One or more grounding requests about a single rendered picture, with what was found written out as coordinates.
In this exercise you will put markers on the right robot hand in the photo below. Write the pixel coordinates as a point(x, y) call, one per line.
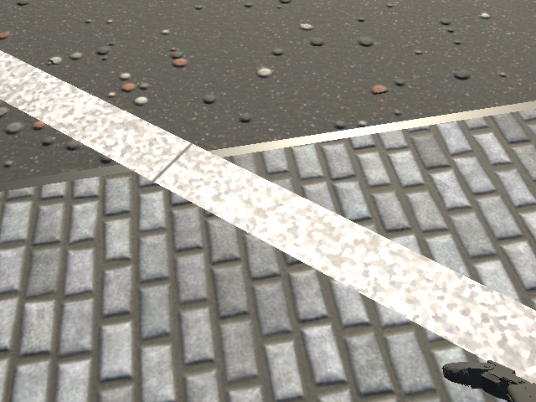
point(493, 378)

